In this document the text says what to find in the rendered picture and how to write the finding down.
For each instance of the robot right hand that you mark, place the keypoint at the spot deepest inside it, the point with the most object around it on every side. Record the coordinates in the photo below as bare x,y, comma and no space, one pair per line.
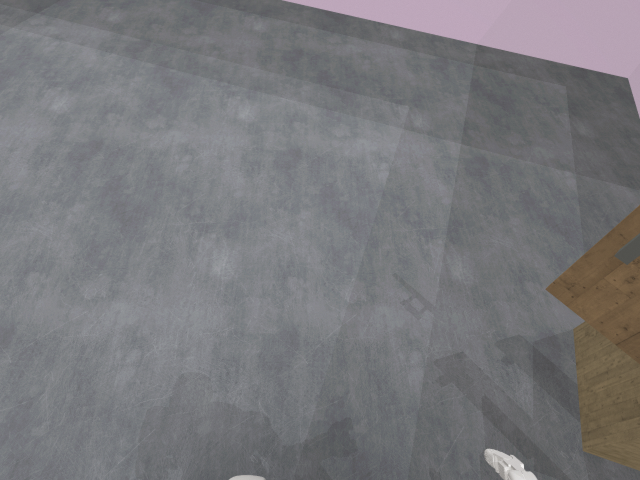
508,467

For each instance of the cupboard door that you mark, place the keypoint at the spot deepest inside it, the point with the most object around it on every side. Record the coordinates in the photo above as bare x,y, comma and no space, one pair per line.
604,291

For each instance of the handle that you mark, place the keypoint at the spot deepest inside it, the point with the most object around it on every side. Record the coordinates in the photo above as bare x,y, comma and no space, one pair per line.
630,251

